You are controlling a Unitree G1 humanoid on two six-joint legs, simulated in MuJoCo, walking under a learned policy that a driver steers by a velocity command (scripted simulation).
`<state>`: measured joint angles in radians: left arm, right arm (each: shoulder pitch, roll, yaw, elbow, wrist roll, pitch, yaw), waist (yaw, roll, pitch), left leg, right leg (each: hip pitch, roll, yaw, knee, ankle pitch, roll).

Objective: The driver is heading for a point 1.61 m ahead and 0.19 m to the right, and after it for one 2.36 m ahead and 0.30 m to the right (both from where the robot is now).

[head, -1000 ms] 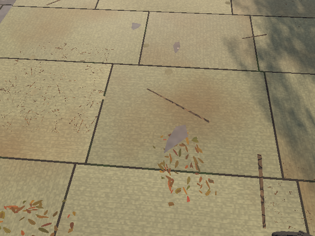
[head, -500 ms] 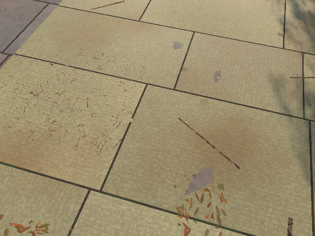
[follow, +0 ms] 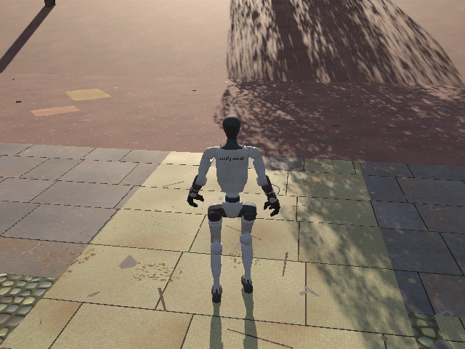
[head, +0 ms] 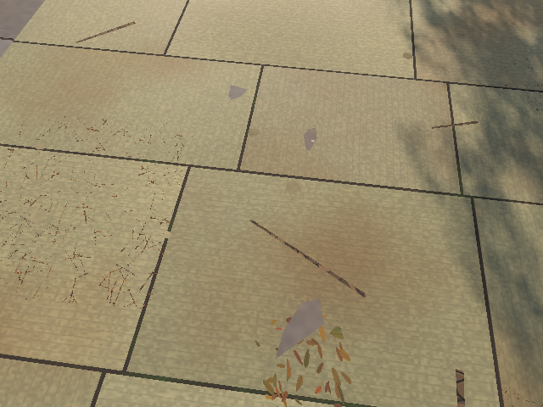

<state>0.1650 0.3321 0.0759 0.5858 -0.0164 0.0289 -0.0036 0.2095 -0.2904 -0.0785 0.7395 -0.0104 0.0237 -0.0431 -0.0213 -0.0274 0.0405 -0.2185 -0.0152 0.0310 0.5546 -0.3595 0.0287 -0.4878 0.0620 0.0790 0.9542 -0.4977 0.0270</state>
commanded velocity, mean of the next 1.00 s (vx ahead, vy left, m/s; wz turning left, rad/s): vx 0.16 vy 0.00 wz -0.27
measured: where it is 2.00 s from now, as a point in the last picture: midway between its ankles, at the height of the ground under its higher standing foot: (319, 327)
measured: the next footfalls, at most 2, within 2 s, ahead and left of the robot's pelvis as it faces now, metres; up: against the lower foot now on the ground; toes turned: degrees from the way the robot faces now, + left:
right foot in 0.20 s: +0.06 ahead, -0.15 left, +0.00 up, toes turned -9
left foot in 0.64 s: +0.09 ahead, +0.06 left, +0.00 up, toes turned -23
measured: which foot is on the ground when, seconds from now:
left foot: down 0.00-0.20, up 0.22-0.62, down 0.64-1.00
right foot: up 0.00-0.18, down 0.20-0.66, up 0.68-1.00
